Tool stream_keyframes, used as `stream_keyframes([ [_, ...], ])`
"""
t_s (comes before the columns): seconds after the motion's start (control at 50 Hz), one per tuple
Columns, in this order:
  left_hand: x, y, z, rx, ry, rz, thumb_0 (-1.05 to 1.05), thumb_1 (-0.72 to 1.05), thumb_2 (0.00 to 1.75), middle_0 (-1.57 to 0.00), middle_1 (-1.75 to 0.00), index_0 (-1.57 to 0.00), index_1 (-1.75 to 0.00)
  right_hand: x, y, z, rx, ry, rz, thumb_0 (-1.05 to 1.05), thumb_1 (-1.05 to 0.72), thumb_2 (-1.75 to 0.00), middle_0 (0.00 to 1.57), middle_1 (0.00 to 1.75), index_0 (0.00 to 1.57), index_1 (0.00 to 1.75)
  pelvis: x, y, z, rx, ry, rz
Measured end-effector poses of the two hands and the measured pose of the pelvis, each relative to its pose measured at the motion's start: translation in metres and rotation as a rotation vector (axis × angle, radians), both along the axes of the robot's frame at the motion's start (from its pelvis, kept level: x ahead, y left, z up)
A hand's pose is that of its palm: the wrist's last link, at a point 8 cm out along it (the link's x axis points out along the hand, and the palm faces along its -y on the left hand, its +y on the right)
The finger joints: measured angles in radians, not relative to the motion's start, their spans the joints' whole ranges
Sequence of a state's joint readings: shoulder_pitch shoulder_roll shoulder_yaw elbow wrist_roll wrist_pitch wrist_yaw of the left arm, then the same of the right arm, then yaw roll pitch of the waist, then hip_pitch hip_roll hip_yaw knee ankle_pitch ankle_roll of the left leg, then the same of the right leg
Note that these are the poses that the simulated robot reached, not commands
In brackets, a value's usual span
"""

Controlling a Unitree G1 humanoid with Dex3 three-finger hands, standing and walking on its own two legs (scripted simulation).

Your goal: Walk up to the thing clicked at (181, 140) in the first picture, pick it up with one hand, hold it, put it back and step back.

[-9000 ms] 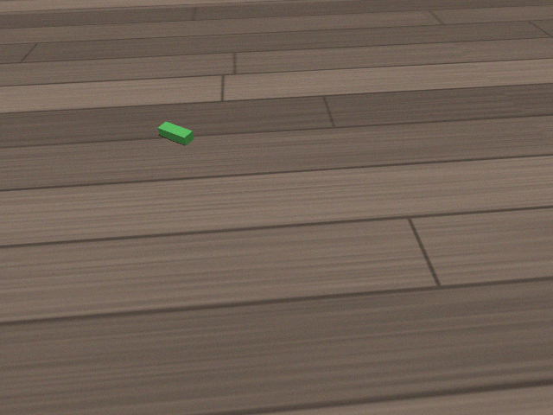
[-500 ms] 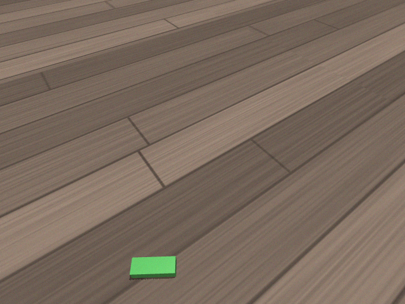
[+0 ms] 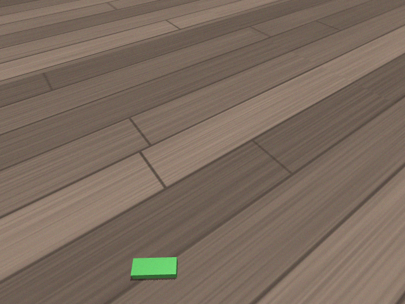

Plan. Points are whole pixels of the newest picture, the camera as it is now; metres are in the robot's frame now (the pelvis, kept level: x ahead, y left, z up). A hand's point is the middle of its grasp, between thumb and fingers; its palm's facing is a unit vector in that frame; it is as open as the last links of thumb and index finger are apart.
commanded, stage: stand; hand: left
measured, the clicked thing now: (155, 267) +0.41 +0.24 -0.76
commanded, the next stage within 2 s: none
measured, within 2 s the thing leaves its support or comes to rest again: neither
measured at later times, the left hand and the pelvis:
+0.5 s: hand out of the picture +0.07 +0.25 -0.16, palm faces -0.03 -0.94 -0.34, open 7.4 cm; pelvis +0.00 +0.00 +0.00, yaw +0 degrees
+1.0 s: hand out of the picture +0.07 +0.25 -0.16, palm faces -0.02 -0.94 -0.34, open 7.4 cm; pelvis +0.00 +0.00 +0.00, yaw +0 degrees
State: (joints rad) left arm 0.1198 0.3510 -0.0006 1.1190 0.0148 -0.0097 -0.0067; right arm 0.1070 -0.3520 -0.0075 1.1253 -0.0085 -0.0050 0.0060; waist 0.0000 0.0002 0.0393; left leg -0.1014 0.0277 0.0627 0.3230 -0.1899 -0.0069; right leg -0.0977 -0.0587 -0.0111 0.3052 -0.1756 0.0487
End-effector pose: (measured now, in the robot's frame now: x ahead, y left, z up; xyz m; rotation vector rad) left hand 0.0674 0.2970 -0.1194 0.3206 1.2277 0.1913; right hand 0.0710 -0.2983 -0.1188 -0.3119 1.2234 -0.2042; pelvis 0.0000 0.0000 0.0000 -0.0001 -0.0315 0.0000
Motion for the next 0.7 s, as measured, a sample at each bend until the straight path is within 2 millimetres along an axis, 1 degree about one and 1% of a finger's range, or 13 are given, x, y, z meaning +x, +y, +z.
stream_keyframes([
  [0.38, -0.0078, -0.0001, -0.0022, -0.004, 0.025, 0.006, 0.01, 0.90, 0.90, -0.20, -0.30, -0.21, -0.30, -0.0080, -0.0002, -0.0013, 0.000, 0.025, -0.003, 0.00, -0.90, -0.90, 0.21, 0.30, 0.20, 0.30, -0.0007, 0.0001, 0.0000, 0.000, 0.003, 0.001],
  [0.7, -0.0020, 0.0010, -0.0016, -0.003, 0.014, 0.005, 0.01, 0.90, 0.90, -0.20, -0.30, -0.21, -0.30, -0.0020, 0.0013, -0.0007, -0.002, 0.015, 0.004, 0.00, -0.90, -0.90, 0.21, 0.30, 0.20, 0.30, 0.0017, 0.0012, -0.0001, 0.000, 0.004, 0.003],
])
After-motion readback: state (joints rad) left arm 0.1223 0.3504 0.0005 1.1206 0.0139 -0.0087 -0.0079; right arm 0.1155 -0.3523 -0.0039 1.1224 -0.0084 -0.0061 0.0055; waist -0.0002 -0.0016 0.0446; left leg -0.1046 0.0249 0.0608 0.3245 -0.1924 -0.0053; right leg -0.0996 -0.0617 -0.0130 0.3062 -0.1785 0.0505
